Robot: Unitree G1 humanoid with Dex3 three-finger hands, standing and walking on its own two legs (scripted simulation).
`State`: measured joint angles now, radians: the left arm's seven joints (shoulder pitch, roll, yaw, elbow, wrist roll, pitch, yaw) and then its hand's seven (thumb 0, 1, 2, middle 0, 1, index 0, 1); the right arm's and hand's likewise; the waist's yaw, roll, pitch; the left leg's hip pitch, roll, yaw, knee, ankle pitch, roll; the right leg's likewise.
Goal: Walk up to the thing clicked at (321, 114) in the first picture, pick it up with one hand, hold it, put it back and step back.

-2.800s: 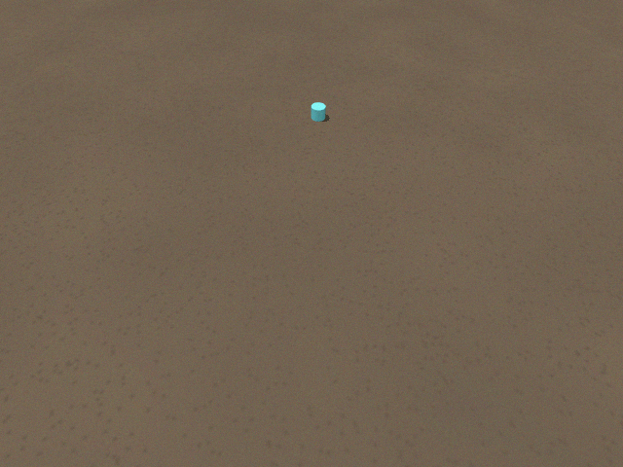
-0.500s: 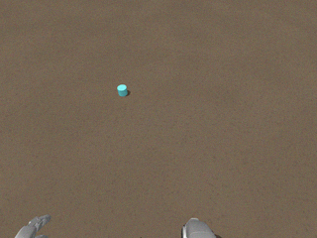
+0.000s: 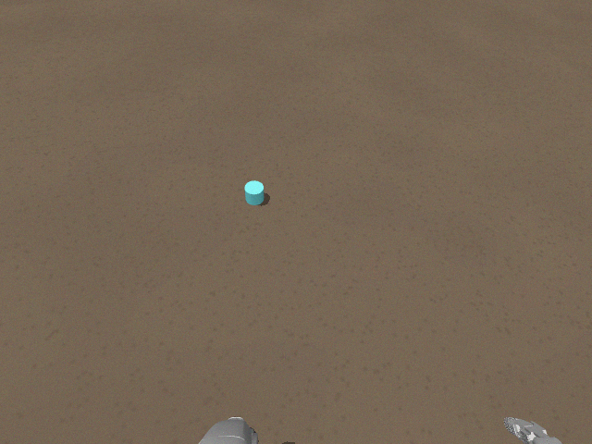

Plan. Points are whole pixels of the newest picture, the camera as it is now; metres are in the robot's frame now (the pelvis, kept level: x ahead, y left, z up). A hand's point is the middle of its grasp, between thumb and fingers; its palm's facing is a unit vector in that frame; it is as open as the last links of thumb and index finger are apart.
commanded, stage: walk up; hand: left
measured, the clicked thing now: (254, 193) +1.16 +0.23 -0.72
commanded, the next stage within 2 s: none
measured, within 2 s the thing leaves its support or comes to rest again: neither
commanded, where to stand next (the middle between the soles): +0.77 +0.02 m, yaw -3 degrees
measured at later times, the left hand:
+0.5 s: hand (169, 292) +0.35 +0.25 -0.11, palm faces -0.10 -0.91 -0.40, open 7.4 cm
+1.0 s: hand (147, 266) +0.42 +0.31 -0.14, palm faces +0.00 -0.93 -0.37, open 7.4 cm
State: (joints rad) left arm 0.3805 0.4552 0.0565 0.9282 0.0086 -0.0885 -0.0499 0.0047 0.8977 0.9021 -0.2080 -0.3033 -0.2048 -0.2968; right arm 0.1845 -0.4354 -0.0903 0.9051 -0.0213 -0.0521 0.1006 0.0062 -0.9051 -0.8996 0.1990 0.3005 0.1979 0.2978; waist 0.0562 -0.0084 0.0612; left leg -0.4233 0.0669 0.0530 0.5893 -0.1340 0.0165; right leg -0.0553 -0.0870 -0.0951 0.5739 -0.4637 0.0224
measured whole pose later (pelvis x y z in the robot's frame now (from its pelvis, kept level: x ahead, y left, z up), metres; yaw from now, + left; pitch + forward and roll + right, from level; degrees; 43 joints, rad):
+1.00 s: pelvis +0.40 +0.03 +0.00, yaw +0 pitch -3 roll -1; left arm 0.36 0.45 0.07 0.89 0.01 -0.07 -0.04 0.00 0.90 0.90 -0.21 -0.30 -0.20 -0.30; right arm 0.26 -0.42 -0.08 0.91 -0.03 -0.04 0.08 0.01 -0.91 -0.90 0.20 0.30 0.20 0.30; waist 0.03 -0.02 0.07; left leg -0.38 0.06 0.04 0.59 -0.16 0.01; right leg -0.09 -0.08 -0.12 0.60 -0.44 0.00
